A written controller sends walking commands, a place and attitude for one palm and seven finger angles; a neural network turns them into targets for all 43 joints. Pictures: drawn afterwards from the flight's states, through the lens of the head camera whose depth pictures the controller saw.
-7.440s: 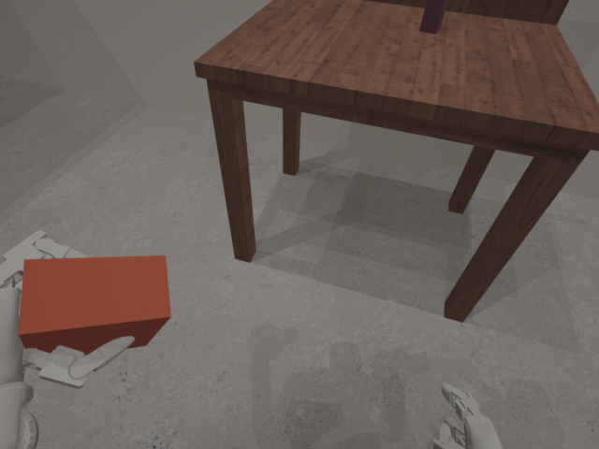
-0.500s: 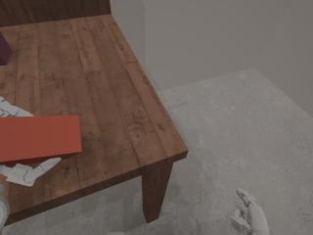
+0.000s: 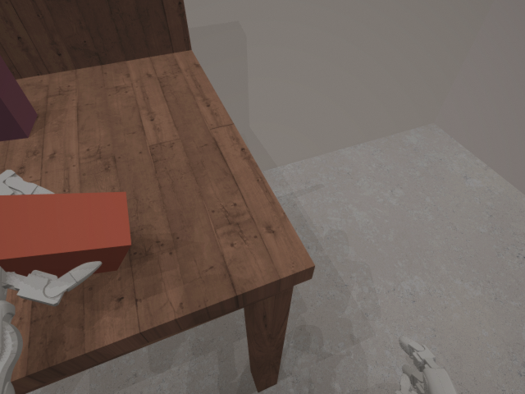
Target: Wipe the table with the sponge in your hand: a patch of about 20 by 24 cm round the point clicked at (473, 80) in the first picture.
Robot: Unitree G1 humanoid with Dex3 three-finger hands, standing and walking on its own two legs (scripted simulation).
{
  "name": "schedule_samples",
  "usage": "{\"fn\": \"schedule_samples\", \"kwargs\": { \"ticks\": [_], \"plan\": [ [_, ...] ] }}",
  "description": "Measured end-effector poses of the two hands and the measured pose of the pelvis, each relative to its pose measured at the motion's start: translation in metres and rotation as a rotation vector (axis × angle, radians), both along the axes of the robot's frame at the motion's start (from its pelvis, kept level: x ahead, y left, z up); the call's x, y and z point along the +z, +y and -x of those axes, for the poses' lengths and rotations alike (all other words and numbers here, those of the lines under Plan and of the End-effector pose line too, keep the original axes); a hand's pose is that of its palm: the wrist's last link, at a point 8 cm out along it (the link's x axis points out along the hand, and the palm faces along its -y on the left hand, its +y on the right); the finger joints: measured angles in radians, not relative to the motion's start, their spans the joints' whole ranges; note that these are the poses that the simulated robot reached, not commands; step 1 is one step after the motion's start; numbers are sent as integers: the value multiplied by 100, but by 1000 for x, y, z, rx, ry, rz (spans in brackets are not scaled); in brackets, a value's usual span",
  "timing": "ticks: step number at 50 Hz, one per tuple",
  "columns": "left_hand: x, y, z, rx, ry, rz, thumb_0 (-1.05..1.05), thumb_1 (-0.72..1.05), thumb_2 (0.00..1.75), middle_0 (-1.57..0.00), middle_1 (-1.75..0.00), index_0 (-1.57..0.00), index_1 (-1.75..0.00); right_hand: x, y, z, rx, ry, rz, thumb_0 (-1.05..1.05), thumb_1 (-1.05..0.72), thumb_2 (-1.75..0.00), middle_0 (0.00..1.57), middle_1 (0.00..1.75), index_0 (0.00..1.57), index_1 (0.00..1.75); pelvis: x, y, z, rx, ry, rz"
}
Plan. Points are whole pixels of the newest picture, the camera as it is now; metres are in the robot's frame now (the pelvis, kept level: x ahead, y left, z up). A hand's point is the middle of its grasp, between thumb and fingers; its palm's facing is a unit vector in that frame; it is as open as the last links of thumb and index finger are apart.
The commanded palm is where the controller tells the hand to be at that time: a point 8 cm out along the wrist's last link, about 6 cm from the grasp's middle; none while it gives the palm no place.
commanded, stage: come to a stop and stand still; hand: left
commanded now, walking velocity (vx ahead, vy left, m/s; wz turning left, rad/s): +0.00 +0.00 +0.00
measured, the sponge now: (86, 239) +0.25 +0.23 +0.16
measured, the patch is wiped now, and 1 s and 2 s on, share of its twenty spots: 0.00 0.00 0.00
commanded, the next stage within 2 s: look again from close up in 0.70 s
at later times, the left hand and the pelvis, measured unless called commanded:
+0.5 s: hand (12, 253) +0.22 +0.30 +0.17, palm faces +0.44 -0.84 -0.32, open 9.9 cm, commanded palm +0.16 +0.33 +0.18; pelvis +0.00 +0.05 +0.00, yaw +0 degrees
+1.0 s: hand (14, 254) +0.22 +0.29 +0.17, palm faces +0.42 -0.83 -0.38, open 9.9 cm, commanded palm +0.16 +0.33 +0.18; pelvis +0.00 +0.05 +0.00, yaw +0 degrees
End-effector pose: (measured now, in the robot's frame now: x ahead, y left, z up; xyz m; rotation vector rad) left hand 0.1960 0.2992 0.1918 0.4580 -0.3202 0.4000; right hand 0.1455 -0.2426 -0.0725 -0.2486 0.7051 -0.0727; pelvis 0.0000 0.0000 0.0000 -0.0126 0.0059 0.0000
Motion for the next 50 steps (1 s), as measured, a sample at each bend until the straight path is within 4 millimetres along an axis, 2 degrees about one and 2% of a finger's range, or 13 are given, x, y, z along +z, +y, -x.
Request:
{"fn": "schedule_samples", "kwargs": {
  "ticks": [1, 3, 5, 8, 11, 14, 22, 28, 33, 43, 50],
  "plan": [
    [-9, -8, 1, -33, 32, 20, -1, -49, 100, -78, -133, -78, -133, 1, -3, 1, -17, -3, 10, 1, -90, -90, 20, 30, 20, 30, 0, 3, -1, -3, 1, 0],
    [-13, -14, 5, -59, 24, 44, -1, -48, 100, -78, -133, -78, -133, 4, -6, 2, -43, 1, 34, 1, -90, -90, 20, 30, 20, 30, 0, 7, -4, -2, 4, 0],
    [-9, -10, 7, -78, 5, 26, -1, -48, 100, -78, -133, -78, -133, 5, -6, 1, -56, 19, 57, 1, -90, -90, 20, 30, 20, 30, 0, 10, -6, 4, 6, -1],
    [-3, 7, 8, -66, -15, -17, -1, -48, 100, -78, -133, -78, -133, 7, 1, -4, -51, 33, 66, 1, -90, -90, 20, 30, 20, 30, 0, 15, -8, 20, 7, 0],
    [-5, 27, 10, -18, -6, -15, -1, -48, 100, -78, -133, -78, -134, 7, 15, -14, -29, 25, 52, 1, -90, -90, 20, 30, 20, 30, 0, 21, -8, 27, 8, 0],
    [-7, 36, 14, 12, -5, 13, -1, -48, 101, -77, -133, -78, -134, 7, 32, -25, 1, 7, 29, 1, -90, -90, 20, 30, 20, 30, 0, 29, -7, 25, 7, 0],
    [-12, 38, 17, 11, 2, 50, -1, -48, 101, -77, -134, -77, -134, 11, 80, -50, 60, -40, -27, 1, -90, -90, 20, 30, 20, 30, 2, 44, -3, 8, -2, 4],
    [-12, 40, 14, -11, 9, 53, -1, -48, 101, -77, -134, -77, -134, 15, 98, -54, 76, -57, -47, 1, -90, -90, 20, 30, 20, 30, 2, 50, 0, 6, -7, 7],
    [-11, 40, 13, -21, 16, 46, -1, -48, 101, -77, -134, -77, -134, 14, 96, -46, 56, -41, -42, 1, -90, -90, 20, 30, 20, 30, 3, 52, 3, 3, -8, 9],
    [-7, 37, 15, -19, 34, 16, -1, -48, 101, -77, -134, -77, -134, 6, 67, -18, -25, 28, -2, 1, -90, -90, 20, 30, 20, 30, 4, 51, 4, 1, -10, 11],
    [-6, 33, 17, -8, 45, 5, -1, -48, 101, -77, -134, -77, -134, 4, 54, -10, -58, 36, 5, 1, -90, -90, 20, 30, 20, 30, 4, 47, 3, 0, -15, 10]
  ]
}}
